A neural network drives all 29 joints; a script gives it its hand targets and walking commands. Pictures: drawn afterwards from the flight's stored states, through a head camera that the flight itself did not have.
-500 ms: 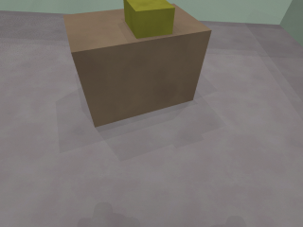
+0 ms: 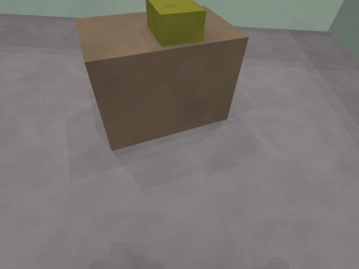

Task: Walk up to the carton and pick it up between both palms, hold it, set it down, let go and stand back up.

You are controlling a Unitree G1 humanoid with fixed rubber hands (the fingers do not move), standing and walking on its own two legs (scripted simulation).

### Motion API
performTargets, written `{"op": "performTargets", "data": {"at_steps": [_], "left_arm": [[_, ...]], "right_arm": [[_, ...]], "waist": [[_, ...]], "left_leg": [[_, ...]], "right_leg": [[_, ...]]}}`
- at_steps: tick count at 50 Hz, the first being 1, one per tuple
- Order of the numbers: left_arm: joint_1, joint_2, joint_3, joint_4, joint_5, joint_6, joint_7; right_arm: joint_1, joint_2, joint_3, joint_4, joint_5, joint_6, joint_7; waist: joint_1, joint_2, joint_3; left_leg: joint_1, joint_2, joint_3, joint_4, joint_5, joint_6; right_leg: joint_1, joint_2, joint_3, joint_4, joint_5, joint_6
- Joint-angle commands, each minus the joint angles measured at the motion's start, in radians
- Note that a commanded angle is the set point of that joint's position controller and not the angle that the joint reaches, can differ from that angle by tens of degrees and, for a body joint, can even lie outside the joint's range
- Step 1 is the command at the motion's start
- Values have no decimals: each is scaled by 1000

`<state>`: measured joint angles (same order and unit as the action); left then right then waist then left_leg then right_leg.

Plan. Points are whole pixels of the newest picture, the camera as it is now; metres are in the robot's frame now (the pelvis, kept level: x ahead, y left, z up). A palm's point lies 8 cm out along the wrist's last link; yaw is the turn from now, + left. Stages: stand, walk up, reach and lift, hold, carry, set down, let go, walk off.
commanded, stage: stand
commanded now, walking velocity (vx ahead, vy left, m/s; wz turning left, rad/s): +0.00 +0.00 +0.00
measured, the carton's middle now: (174, 19) +1.41 +0.00 +0.00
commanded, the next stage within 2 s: walk up in 1.10 s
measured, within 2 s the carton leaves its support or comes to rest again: neither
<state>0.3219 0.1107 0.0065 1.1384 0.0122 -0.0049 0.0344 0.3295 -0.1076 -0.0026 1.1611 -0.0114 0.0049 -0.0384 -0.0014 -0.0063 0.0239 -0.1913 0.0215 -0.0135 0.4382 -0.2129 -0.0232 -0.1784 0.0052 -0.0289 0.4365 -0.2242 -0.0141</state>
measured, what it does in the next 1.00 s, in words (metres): stands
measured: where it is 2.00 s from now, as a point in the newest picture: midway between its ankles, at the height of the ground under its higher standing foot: outside the picture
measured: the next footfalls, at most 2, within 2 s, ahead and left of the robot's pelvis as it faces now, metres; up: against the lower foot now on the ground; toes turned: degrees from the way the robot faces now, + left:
left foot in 1.64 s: +0.15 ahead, +0.18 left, +0.00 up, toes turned +7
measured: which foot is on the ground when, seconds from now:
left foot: down 0.00-1.00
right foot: down 0.00-1.00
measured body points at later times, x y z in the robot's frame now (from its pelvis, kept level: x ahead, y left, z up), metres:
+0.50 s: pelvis +0.00 +0.00 +0.00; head +0.00 +0.01 +0.45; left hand -0.04 +0.21 -0.16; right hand -0.04 -0.20 -0.16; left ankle +0.02 +0.13 -0.74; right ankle +0.01 -0.11 -0.74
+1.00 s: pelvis +0.00 +0.00 +0.00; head +0.01 +0.01 +0.45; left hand -0.04 +0.21 -0.16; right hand -0.04 -0.20 -0.16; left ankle +0.02 +0.13 -0.74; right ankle +0.01 -0.11 -0.74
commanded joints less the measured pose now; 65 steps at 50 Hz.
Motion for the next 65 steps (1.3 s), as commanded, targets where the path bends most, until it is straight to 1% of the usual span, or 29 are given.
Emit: {"op": "performTargets", "data": {"at_steps": [1,3,5,6,9,12,13,16,17,19,22,24,30,32,33,34,38,40,43,45,46,50,51,55,56,58,62,64,65], "left_arm": [[70,77,16,-5,4,-7,3],[92,75,16,-3,4,-9,4],[103,46,8,4,0,-6,4],[90,43,8,7,1,-5,7],[98,65,13,3,0,-4,1],[99,55,8,5,0,-4,5],[98,46,6,10,0,-5,4],[68,73,17,-3,-1,-11,4],[104,47,10,4,-1,-12,6],[94,42,10,5,0,-12,6],[92,62,16,6,4,-13,6],[99,46,13,7,3,-10,6],[104,48,10,4,0,-6,6],[98,49,10,4,0,-8,2],[103,59,12,4,2,-9,1],[104,74,16,2,3,-10,3],[110,37,8,11,3,-12,7],[118,55,13,4,4,-15,4],[110,42,11,4,2,-11,6],[112,33,8,1,-1,-11,6],[114,63,14,1,1,-14,4],[113,51,14,3,5,-16,4],[112,61,16,0,1,-16,6],[109,36,9,0,0,-17,4],[115,48,12,1,3,-17,6],[107,48,13,0,1,-13,4],[127,47,13,12,-1,-13,6],[120,40,11,8,4,-15,5],[202,171,45,-11,41,-30,0]], "right_arm": [[86,-65,-11,-2,2,-5,-4],[88,-65,-8,1,1,-9,-3],[78,-56,-7,4,-1,-9,-4],[82,-56,-7,0,0,-9,-4],[94,-56,-5,-1,1,-8,-1],[80,-82,-12,-7,-2,-10,-5],[80,-78,-12,-5,-1,-11,-1],[82,-68,-12,-7,-3,-11,-3],[72,-70,-11,-7,-4,-13,-2],[92,-65,-14,-4,1,-12,-4],[86,-64,-14,2,1,-13,-3],[90,-55,-11,-4,0,-12,0],[99,-56,-11,-2,-1,-10,-2],[98,-75,-17,-9,1,-6,-6],[96,-70,-14,-8,2,-5,-4],[88,-62,-13,-15,2,-6,-1],[109,-64,-16,-10,4,-12,-2],[105,-69,-16,-4,1,-13,-2],[98,-53,-14,-15,0,-17,-2],[95,-63,-16,-10,-1,-13,-1],[85,-59,-15,-13,1,-14,-2],[102,-63,-16,-13,3,-19,-2],[95,-58,-16,-11,0,-18,-2],[88,-52,-13,-11,1,-15,-2],[96,-53,-14,-10,2,-13,0],[104,-47,-15,-4,0,-8,0],[95,-55,-14,-11,1,-14,-1],[95,-60,-17,-7,3,-16,-2],[145,-160,-39,-49,-38,-33,10]], "waist": [[-3,-14,88],[4,29,77],[13,20,101],[1,21,93],[4,-8,94],[3,19,99],[3,-9,73],[-5,14,64],[11,27,52],[2,-16,49],[0,18,65],[0,-1,59],[0,32,99],[-3,11,105],[1,27,96],[0,-4,101],[-5,-17,90],[4,9,76],[3,1,72],[6,38,83],[9,6,89],[2,-16,52],[5,10,57],[3,19,74],[-1,-5,73],[-2,-5,94],[9,-8,94],[6,12,99],[17,8,-46]], "left_leg": [[-34,54,-56,-80,8,24],[-46,49,-47,-78,14,25],[-61,50,-43,-78,0,23],[-58,47,-52,-81,4,26],[-71,44,-54,-82,-20,25],[-52,53,-61,-84,-11,23],[-39,50,-60,-83,-19,28],[-39,56,-62,-86,3,32],[-45,58,-59,-83,14,30],[-37,52,-54,-74,16,28],[-38,48,-52,-73,14,29],[-51,51,-54,-81,19,31],[-74,46,-55,-89,-15,29],[-52,49,-57,-88,-14,26],[-54,46,-54,-83,-16,23],[-45,45,-50,-79,-13,24],[-45,52,-57,-76,21,27],[-46,51,-46,-79,22,26],[-56,52,-58,-85,8,27],[-64,47,-56,-93,-12,28],[-45,53,-57,-87,26,29],[-21,52,-47,-71,61,27],[-35,50,-47,-72,48,29],[-43,50,-53,-79,29,32],[-26,53,-46,-72,40,30],[-36,48,-41,-74,14,25],[-50,54,-55,-86,24,26],[-48,55,-52,-84,45,24],[-74,25,-51,20,-532,72]], "right_leg": [[-79,-73,79,-101,-21,-10],[-56,-83,91,-101,-4,-12],[-69,-79,87,-101,-22,-11],[-63,-77,81,-97,-10,-12],[-72,-73,81,-94,-47,-7],[-95,-74,81,-91,-28,-10],[-88,-75,81,-98,-39,-11],[-75,-82,88,-96,-15,-14],[-54,-81,79,-89,3,-12],[-63,-80,87,-95,-17,-13],[-75,-80,91,-95,-5,-12],[-55,-77,77,-84,6,-10],[-68,-79,85,-95,-25,-8],[-98,-76,84,-99,-28,-8],[-91,-77,81,-103,-28,-4],[-105,-78,82,-106,-45,1],[-70,-80,85,-99,2,-8],[-59,-86,89,-97,4,-10],[-50,-77,73,-80,14,-9],[-60,-81,83,-90,-6,-12],[-72,-82,80,-94,13,-9],[-51,-87,85,-94,25,-12],[-44,-85,86,-92,28,-11],[-52,-80,79,-88,32,-11],[-67,-84,83,-95,25,-10],[-92,-79,86,-104,-18,-8],[-65,-77,70,-91,16,-6],[-57,-82,76,-88,51,-7],[32,-75,114,-31,-544,-57]]}}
